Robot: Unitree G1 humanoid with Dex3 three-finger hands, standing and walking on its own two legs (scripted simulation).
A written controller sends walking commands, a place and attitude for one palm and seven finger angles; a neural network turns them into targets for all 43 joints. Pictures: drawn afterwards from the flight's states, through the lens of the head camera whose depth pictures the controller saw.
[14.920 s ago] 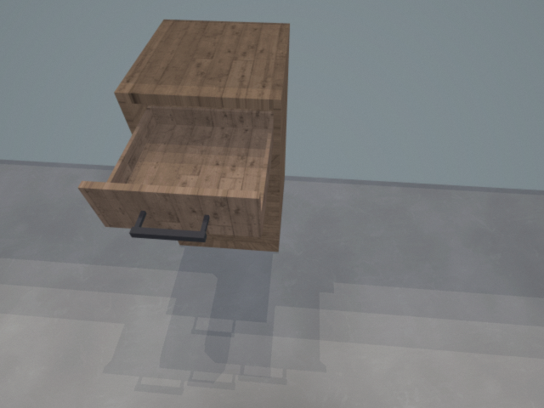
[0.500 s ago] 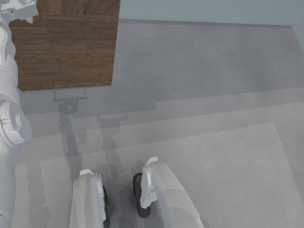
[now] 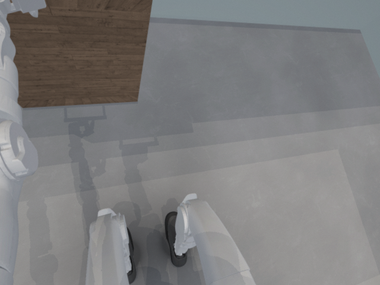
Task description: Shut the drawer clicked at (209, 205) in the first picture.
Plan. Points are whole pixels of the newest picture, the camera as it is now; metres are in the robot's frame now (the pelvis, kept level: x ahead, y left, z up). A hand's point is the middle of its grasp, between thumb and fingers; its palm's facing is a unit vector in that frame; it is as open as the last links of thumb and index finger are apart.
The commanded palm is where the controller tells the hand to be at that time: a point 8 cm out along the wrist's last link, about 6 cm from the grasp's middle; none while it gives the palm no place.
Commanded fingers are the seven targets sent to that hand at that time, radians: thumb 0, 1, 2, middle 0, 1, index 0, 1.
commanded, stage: pull the fist back off the drawer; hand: left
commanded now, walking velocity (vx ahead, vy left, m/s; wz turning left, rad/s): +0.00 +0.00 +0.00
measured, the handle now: out of the picture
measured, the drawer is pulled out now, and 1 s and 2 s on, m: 0.00 0.00 0.00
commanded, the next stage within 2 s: draw the hand back to the body in 0.30 s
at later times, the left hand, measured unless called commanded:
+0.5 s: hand out of the picture +0.60 +0.18 +0.07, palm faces +0.08 -1.00 -0.03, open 3.1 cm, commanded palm +0.54 +0.20 +0.09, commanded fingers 0.00 0.90 0.90 -1.40 -1.60 -1.40 -1.60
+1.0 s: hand out of the picture +0.42 +0.19 +0.19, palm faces +0.10 -0.98 -0.16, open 3.2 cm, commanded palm +0.38 +0.25 +0.22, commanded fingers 0.00 0.90 0.90 -1.40 -1.60 -1.40 -1.60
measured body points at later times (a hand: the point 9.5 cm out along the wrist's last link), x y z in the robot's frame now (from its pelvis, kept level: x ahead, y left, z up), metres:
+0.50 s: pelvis +0.04 -0.01 +0.03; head +0.24 +0.03 +0.43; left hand +0.59 +0.23 +0.07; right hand +0.06 -0.26 -0.07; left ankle +0.07 +0.08 -0.55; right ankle +0.08 -0.12 -0.55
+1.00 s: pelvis +0.09 -0.01 +0.14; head +0.15 +0.00 +0.59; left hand +0.41 +0.25 +0.20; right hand +0.26 -0.25 +0.05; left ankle +0.07 +0.08 -0.55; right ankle +0.08 -0.12 -0.55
